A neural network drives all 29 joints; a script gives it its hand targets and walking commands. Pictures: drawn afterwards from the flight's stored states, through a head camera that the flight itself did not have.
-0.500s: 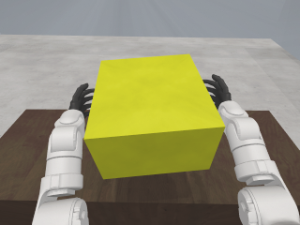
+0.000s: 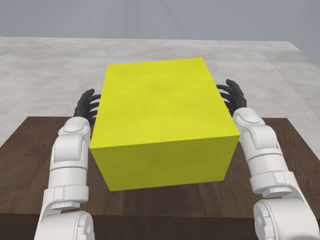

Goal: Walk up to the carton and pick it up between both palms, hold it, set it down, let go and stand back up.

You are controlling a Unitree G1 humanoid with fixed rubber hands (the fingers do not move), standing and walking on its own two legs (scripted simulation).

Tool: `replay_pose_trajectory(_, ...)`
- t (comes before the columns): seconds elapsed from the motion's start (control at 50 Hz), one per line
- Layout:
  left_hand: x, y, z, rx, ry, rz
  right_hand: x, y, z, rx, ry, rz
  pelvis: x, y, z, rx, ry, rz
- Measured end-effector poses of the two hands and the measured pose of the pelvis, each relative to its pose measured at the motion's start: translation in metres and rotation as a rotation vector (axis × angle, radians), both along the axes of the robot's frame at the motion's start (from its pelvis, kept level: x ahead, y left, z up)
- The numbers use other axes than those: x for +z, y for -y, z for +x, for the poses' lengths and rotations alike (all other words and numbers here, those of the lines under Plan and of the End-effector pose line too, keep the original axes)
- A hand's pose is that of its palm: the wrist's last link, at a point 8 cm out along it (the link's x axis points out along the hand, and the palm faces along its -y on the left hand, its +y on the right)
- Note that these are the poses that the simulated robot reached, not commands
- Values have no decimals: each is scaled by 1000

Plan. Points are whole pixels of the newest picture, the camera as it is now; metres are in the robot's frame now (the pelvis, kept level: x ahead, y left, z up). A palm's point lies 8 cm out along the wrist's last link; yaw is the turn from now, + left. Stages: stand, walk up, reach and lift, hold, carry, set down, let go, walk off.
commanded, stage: hold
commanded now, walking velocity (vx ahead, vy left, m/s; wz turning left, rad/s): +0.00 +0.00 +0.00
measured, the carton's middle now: (160, 117) +0.40 +0.01 +0.15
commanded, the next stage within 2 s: set down in 0.66 s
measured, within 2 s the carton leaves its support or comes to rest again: neither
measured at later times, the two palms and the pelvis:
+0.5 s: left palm (83, 120) +0.36 +0.20 +0.18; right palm (236, 110) +0.37 -0.18 +0.19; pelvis +0.00 +0.00 +0.00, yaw +0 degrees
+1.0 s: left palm (82, 113) +0.37 +0.20 +0.20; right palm (236, 105) +0.38 -0.18 +0.20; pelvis +0.01 +0.00 +0.00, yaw +0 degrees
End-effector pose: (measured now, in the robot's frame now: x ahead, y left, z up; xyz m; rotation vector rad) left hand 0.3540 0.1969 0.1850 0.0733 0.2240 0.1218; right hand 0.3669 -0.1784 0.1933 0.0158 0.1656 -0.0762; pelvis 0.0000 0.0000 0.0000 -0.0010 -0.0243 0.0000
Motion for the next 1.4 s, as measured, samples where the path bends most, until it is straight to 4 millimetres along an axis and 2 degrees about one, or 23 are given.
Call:
replay_pose_trajectory(0.74, -1, 0, 2, -1, 2, -3, 0, 0, 2, 0, 4, -1, 0, 0, 1, 0, -2, 0)
replay_pose_trajectory(0.92, 12, 0, 6, -3, 90, 17, 11, 1, 5, 5, 93, -2, 0, 0, 3, 0, -4, 0)
replay_pose_trajectory(0.98, 14, 0, 11, -5, 106, 45, 9, 1, 10, 12, 111, -1, 0, 0, 5, 0, -7, 0)
replay_pose_trajectory(1.12, -13, -2, 22, -6, 55, 69, -17, 0, 26, 30, 70, 3, 1, 1, 13, 0, -18, 1)
replay_pose_trajectory(1.26, -42, 0, 31, 23, 38, 15, -34, 0, 40, 37, 75, 5, 1, 2, 27, -1, -36, -1)
replay_pose_trajectory(1.4, -57, 0, 23, 54, 28, -18, -52, -1, 39, 55, 68, -12, 1, 4, 33, -2, -44, 0)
